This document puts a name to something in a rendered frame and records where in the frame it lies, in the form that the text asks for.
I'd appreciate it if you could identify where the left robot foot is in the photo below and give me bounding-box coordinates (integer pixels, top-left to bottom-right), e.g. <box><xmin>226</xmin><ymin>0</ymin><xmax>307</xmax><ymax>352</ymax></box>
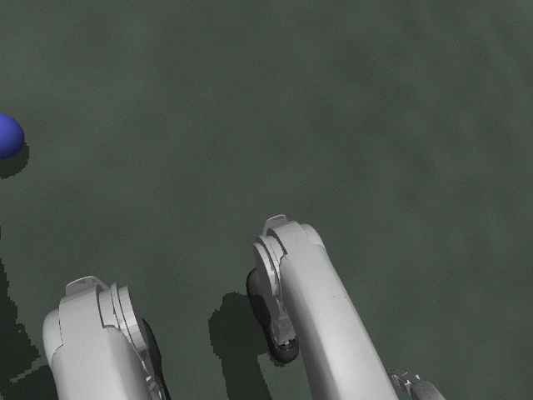
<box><xmin>142</xmin><ymin>318</ymin><xmax>171</xmax><ymax>400</ymax></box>

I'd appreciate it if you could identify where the right robot hand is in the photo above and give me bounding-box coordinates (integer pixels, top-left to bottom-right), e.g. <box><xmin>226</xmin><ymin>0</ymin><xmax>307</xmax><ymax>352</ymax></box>
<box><xmin>386</xmin><ymin>368</ymin><xmax>446</xmax><ymax>400</ymax></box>

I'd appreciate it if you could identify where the right robot foot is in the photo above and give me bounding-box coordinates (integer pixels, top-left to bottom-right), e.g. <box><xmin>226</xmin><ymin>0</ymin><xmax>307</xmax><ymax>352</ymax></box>
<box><xmin>247</xmin><ymin>268</ymin><xmax>299</xmax><ymax>363</ymax></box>

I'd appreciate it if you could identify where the ball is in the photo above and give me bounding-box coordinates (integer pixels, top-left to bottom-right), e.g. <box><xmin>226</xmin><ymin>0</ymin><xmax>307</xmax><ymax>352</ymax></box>
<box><xmin>0</xmin><ymin>113</ymin><xmax>25</xmax><ymax>160</ymax></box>

